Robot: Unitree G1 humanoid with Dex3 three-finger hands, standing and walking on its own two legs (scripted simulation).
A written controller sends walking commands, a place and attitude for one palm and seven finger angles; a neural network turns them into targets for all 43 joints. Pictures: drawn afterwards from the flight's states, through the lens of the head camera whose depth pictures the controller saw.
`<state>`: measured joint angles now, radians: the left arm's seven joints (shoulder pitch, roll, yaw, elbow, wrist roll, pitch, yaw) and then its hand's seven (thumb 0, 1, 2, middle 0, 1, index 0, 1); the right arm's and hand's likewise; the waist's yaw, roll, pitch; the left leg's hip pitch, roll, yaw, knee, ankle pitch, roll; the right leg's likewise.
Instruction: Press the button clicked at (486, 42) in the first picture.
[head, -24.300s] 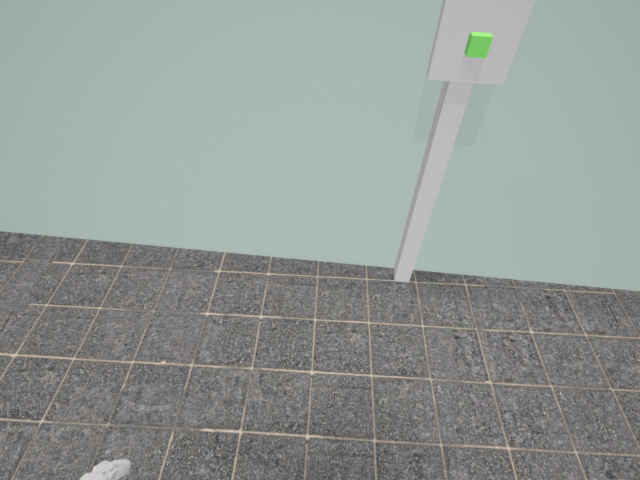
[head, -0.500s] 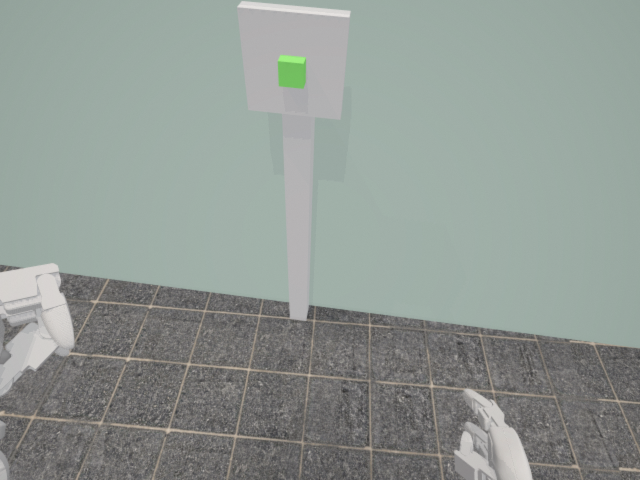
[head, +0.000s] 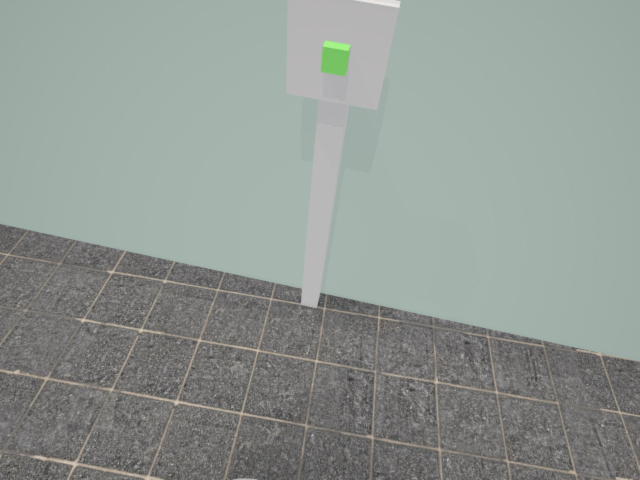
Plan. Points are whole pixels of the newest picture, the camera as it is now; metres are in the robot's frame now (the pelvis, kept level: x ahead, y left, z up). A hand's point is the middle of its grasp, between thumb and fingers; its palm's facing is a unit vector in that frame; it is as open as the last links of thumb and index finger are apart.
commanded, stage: let the arm hang, fingers relaxed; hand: left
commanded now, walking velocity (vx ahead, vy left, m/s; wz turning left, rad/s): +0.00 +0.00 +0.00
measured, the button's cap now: (335, 57) +0.74 +0.03 +0.16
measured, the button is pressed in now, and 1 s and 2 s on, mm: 0 0 0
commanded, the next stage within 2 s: stand and wait in 0.72 s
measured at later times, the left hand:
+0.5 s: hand out of the picture -0.02 +0.19 -0.17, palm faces +0.00 -0.98 -0.20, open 7.2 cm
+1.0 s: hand out of the picture -0.01 +0.17 -0.17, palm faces +0.02 -0.98 -0.20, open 7.3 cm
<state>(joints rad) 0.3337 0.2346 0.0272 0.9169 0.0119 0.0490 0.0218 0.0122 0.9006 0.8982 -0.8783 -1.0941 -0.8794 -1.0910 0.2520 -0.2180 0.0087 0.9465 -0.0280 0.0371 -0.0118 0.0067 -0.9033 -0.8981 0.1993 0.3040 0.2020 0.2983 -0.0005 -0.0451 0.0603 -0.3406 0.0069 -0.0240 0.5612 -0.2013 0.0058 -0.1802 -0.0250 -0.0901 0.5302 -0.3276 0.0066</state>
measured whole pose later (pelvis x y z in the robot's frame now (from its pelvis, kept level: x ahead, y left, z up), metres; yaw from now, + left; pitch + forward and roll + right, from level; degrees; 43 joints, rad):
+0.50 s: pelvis -0.01 +0.01 +0.01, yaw -1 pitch -2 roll +0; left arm 0.30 0.16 0.01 1.13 0.01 0.01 0.02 0.00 0.90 0.90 -0.22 -0.33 -0.22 -0.33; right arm 0.28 -0.15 -0.02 1.11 -0.02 0.03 -0.02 0.00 -0.91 -0.90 0.20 0.30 0.20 0.30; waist -0.01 0.02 0.04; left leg -0.28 0.00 0.01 0.45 -0.13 0.02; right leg -0.16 -0.04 -0.06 0.47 -0.27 0.02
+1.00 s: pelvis +0.01 +0.00 +0.01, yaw -1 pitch -2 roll +0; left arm 0.30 0.14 0.03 1.15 0.01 0.00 0.03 0.00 0.91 0.90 -0.20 -0.30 -0.20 -0.30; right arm 0.26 -0.13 -0.02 1.13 -0.02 0.02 -0.04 0.01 -0.91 -0.90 0.20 0.30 0.20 0.30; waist -0.01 0.01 0.06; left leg -0.26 0.01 0.00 0.45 -0.16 0.00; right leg -0.12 -0.03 -0.07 0.45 -0.29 0.01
